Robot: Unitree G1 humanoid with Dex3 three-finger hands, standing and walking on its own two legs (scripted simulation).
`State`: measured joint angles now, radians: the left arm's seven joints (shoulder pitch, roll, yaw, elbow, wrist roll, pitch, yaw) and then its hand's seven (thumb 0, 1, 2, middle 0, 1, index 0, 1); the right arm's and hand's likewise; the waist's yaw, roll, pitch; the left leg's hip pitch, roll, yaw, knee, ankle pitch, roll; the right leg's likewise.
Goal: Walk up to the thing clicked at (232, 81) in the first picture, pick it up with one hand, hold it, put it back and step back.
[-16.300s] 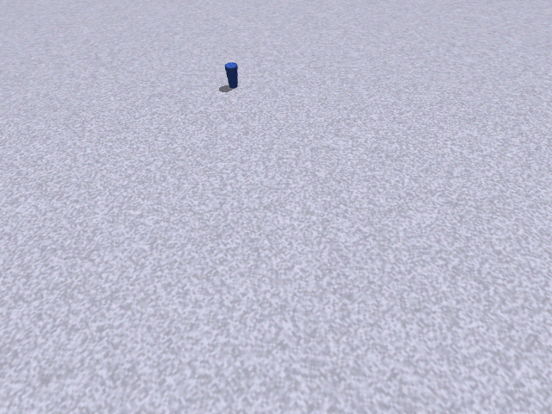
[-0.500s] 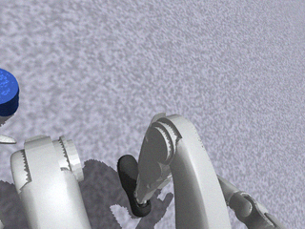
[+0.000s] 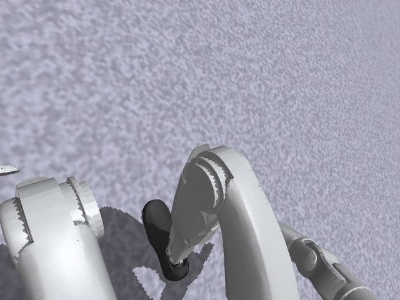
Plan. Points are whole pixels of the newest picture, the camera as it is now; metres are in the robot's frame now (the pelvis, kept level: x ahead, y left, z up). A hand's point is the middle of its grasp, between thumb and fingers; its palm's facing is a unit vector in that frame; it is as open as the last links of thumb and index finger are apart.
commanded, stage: rest palm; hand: left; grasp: from the side
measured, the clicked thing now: out of the picture +0.45 +0.27 -0.21
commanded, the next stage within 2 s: close in 0.12 s
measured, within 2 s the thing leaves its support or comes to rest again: leaves its support in 1.98 s
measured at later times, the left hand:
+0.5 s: hand out of the picture +0.42 +0.28 -0.18, palm faces +0.33 -0.94 -0.03, open 14.2 cm
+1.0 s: hand out of the picture +0.43 +0.28 -0.19, palm faces +0.36 -0.93 -0.02, open 11.1 cm
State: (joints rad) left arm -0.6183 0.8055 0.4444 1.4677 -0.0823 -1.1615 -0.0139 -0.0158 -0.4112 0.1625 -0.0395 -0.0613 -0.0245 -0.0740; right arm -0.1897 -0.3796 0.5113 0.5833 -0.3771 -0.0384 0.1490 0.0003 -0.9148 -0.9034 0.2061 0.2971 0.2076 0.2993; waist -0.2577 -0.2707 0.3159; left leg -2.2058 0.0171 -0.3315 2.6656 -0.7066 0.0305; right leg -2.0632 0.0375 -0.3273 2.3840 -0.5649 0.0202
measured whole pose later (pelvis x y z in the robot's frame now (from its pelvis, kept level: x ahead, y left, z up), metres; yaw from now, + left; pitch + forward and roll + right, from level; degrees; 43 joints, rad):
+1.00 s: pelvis +0.00 +0.00 +0.00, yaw -2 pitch +10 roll -19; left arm -0.65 0.88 0.48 1.52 -0.06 -1.17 0.06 0.02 0.11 0.50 -0.51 -0.49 -0.41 -0.50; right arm -0.21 -0.38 0.57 0.55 -0.40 -0.02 0.15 0.00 -0.88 -0.89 0.21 0.30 0.21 0.30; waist -0.27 -0.31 0.36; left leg -2.18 0.03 -0.37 2.67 -0.72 0.03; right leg -2.04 0.06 -0.35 2.36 -0.55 0.03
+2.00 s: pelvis +0.00 +0.01 +0.01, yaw -2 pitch +10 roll -20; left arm -0.69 0.92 0.50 1.51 -0.06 -1.15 0.07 0.10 -0.39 0.89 -0.79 -0.98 -0.62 -0.96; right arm -0.20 -0.38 0.59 0.52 -0.41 0.00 0.14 0.00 -0.90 -0.90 0.21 0.30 0.21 0.30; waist -0.27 -0.32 0.36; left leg -2.18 0.03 -0.38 2.67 -0.73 0.04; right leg -2.03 0.07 -0.36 2.35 -0.56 0.04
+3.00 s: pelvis +0.02 -0.01 +0.06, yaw +8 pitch +31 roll -9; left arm -0.42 0.50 0.32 0.65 -0.18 -0.59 -0.19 0.06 -0.48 0.96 -0.79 -1.10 -0.62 -1.07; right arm 0.07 -0.30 0.13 0.62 -0.06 0.05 0.08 0.01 -0.92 -0.89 0.21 0.30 0.21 0.30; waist -0.11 -0.02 -0.07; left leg -2.22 0.01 -0.12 2.38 -0.71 0.03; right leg -2.15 -0.01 -0.16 2.26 -0.65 -0.02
